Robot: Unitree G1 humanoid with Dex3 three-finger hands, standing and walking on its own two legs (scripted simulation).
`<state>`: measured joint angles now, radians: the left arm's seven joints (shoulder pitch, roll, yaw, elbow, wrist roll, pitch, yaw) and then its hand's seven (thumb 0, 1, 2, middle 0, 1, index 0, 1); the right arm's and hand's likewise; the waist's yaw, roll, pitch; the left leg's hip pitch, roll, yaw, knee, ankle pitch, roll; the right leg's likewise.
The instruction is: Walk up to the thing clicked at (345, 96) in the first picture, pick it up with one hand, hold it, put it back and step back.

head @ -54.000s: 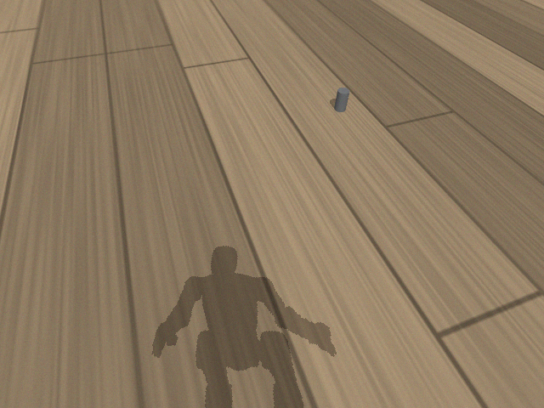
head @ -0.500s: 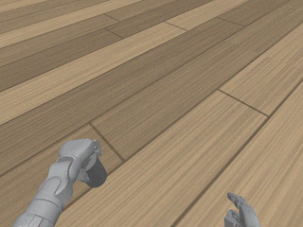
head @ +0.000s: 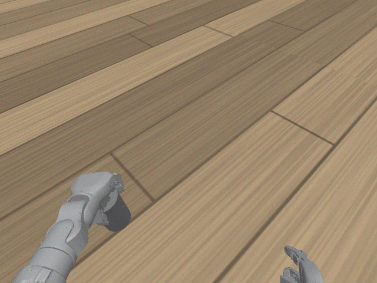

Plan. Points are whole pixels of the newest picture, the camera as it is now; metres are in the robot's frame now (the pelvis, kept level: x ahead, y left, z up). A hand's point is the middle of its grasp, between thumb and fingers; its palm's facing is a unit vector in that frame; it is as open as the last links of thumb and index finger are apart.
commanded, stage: crouch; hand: left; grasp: from above
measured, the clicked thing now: (110, 208) +0.32 +0.22 -0.08
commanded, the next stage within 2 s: lower in 1.80 s
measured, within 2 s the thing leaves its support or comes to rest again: neither
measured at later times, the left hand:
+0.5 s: hand (109, 230) +0.31 +0.26 -0.20, palm faces -0.43 +0.02 -0.90, open 9.6 cm
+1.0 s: hand (119, 247) +0.33 +0.29 -0.43, palm faces -0.43 -0.02 -0.90, open 9.6 cm
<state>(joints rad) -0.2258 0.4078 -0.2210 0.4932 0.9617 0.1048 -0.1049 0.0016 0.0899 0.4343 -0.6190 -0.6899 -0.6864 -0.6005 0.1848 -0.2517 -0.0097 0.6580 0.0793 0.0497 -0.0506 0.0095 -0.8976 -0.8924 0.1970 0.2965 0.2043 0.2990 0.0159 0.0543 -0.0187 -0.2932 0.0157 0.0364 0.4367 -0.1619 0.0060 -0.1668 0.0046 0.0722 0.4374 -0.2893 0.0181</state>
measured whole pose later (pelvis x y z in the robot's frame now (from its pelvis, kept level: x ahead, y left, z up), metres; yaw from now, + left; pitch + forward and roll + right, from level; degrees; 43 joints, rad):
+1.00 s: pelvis -0.09 +0.01 -0.29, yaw -5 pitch +35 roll -8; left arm -0.71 0.61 0.05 1.22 1.20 -0.18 0.36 -0.02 0.04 0.52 -0.63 -0.68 -0.69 -0.63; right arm 0.17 -0.23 -0.02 0.76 -0.06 -0.04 0.02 0.00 -0.89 -0.89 0.20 0.30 0.21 0.30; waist -0.11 0.04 -0.19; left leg -1.97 0.04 -0.09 1.83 -0.49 0.03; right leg -1.76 0.08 -0.04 1.85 -0.71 0.04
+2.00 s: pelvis -0.10 -0.01 -0.42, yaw -11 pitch +30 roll -10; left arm -0.75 0.85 0.20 1.34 1.23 -0.31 0.37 -0.01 0.10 0.40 -0.67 -0.57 -0.72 -0.55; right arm 0.06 -0.24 0.07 0.80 -0.15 -0.01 0.08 0.00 -0.90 -0.90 0.20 0.30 0.21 0.30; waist -0.11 -0.06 -0.06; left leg -2.30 0.08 -0.22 2.27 -0.52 -0.02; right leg -2.08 0.17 -0.13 2.27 -0.76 0.03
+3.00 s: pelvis -0.10 -0.01 -0.47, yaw -15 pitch +24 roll -11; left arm -0.72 0.96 0.24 1.47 1.22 -0.38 0.47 -0.01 0.05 0.47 -0.63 -0.58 -0.68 -0.55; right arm -0.01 -0.26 0.18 0.78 -0.23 -0.04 0.11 0.00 -0.89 -0.89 0.20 0.30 0.21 0.30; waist -0.13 -0.12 0.05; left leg -2.36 0.09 -0.31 2.46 -0.57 -0.05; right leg -2.14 0.22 -0.19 2.43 -0.78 0.04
